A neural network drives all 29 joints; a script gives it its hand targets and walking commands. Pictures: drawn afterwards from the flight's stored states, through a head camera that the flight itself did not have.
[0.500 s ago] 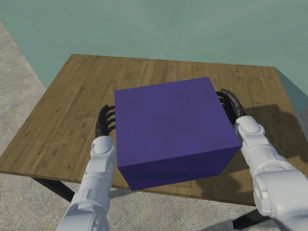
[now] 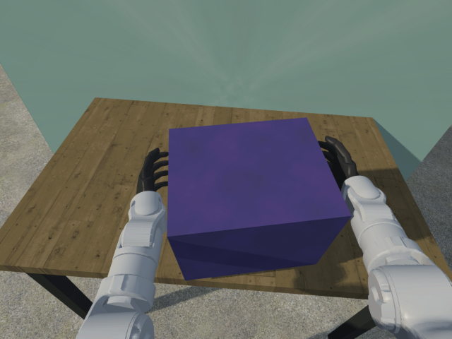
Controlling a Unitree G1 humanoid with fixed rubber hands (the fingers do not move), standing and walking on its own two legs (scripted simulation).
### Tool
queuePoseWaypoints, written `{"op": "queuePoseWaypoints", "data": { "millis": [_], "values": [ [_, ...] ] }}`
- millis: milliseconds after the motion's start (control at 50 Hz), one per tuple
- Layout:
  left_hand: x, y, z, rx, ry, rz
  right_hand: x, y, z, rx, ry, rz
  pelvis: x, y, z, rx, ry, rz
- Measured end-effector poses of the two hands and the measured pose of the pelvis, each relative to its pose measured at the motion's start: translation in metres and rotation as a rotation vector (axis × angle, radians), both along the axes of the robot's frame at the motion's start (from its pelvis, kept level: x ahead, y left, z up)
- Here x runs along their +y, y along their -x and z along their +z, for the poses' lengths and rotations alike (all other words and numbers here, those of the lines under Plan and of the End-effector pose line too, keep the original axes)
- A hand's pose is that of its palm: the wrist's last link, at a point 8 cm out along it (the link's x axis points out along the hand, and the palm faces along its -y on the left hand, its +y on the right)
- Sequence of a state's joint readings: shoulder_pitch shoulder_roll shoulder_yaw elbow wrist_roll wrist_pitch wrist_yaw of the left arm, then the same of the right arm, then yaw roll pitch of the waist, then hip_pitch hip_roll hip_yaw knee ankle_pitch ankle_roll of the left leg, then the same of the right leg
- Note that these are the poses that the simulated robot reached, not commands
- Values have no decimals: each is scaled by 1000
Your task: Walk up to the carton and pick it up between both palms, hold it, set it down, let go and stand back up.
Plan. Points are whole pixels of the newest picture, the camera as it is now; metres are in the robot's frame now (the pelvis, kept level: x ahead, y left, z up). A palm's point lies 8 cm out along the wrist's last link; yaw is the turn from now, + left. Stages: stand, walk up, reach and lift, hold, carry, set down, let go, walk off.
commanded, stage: reach and lift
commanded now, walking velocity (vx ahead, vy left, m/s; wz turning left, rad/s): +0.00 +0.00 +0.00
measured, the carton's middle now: (245, 199) +0.38 +0.02 +0.04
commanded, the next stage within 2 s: none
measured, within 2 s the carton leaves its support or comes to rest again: neither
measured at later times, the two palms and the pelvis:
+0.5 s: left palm (151, 173) +0.36 +0.20 +0.10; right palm (353, 181) +0.39 -0.17 +0.11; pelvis +0.02 +0.00 +0.00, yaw +0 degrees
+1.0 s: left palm (144, 155) +0.37 +0.20 +0.14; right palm (359, 174) +0.38 -0.16 +0.15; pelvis +0.01 +0.01 +0.00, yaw +0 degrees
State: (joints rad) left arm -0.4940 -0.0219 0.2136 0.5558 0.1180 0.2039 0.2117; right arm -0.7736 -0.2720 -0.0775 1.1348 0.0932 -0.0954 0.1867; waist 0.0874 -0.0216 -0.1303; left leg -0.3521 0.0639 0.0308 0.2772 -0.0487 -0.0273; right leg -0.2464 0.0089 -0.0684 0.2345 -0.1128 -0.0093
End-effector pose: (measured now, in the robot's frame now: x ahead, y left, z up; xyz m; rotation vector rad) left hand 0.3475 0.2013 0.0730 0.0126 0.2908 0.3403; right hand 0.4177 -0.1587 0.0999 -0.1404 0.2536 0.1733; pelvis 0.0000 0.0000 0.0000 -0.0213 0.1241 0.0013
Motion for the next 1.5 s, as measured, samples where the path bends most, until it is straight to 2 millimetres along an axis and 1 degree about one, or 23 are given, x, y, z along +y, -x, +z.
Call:
{"op": "queuePoseWaypoints", "data": {
  "millis": [160,280,380,460,520,640,700,800,840,960,1040,1140,1260,1340,1400,1500],
  "values": [
    [-7,-10,1,27,-16,-51,-10,7,-2,17,-4,-58,3,-5,1,-30,-5,-4],
    [-7,-14,13,-10,-21,-64,-10,10,2,-19,-22,-81,3,-13,2,-55,-8,-8],
    [-5,-16,27,-31,-40,-80,-7,15,10,-46,-37,-107,1,-17,2,-100,-9,7],
    [-4,-17,30,-14,-47,-105,-7,21,12,-37,-46,-134,0,-18,2,-128,-12,9],
    [-5,-15,33,-11,-60,-112,-9,24,14,-37,-51,-137,0,-18,2,-138,-13,6],
    [-9,-11,50,-56,-67,-123,-13,32,26,-85,-62,-151,-1,-15,3,-156,-13,8],
    [-10,-12,51,-46,-53,-149,-14,36,29,-81,-49,-166,-1,-12,3,-170,-15,5],
    [-7,-12,49,-15,-35,-168,-13,40,26,-49,-42,-181,0,-8,2,-170,-16,-2],
    [-5,-12,52,-31,-39,-171,-11,41,30,-67,-40,-187,1,-8,2,-162,-15,-1],
    [2,-20,66,-67,-42,-192,-4,40,46,-104,-39,-204,7,-10,2,-163,-15,2],
    [4,-23,72,-66,-52,-205,-2,40,49,-103,-54,-217,12,-12,2,-174,-14,2],
    [1,-24,74,-59,-55,-215,-5,43,48,-96,-62,-229,17,-13,2,-183,-12,0],
    [-5,-22,73,-57,-48,-225,-11,49,48,-93,-67,-243,15,-11,2,-184,-11,-3],
    [-8,-24,73,-41,-46,-231,-14,50,47,-76,-66,-249,14,-8,2,-177,-12,-3],
    [-9,-25,79,-49,-60,-236,-16,49,50,-85,-78,-256,12,-8,2,-166,-11,-7],
    [-10,-31,92,-70,-47,-247,-16,45,63,-104,-87,-271,11,-9,2,-168,-13,-9]
  ]
}}
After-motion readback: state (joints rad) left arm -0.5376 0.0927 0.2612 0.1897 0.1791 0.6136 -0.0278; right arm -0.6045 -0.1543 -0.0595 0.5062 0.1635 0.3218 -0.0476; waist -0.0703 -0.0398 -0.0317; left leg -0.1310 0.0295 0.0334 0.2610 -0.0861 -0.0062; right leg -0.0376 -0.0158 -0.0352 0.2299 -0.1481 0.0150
